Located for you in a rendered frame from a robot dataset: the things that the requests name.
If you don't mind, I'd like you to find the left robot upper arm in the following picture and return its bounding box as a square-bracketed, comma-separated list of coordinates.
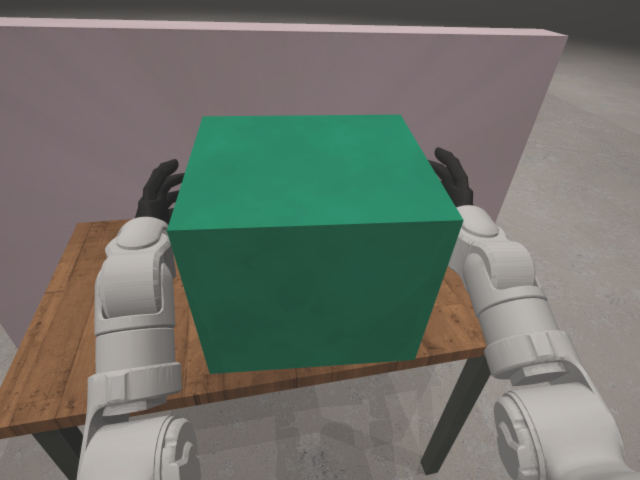
[79, 415, 201, 480]

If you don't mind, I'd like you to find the right robot forearm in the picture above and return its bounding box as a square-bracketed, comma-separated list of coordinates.
[448, 205, 626, 463]

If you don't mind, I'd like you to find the right robot upper arm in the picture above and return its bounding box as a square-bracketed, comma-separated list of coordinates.
[494, 382, 640, 480]

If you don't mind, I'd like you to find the left robot hand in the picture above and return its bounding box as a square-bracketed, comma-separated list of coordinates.
[135, 159, 185, 225]

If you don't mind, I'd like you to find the left robot forearm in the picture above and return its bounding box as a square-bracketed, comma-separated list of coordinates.
[77, 217, 182, 480]

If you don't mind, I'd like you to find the right robot hand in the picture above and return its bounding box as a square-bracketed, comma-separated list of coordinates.
[428, 147, 474, 207]

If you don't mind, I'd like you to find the table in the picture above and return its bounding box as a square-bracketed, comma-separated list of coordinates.
[0, 219, 491, 480]

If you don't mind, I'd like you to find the carton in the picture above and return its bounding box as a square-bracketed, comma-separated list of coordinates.
[167, 115, 464, 374]

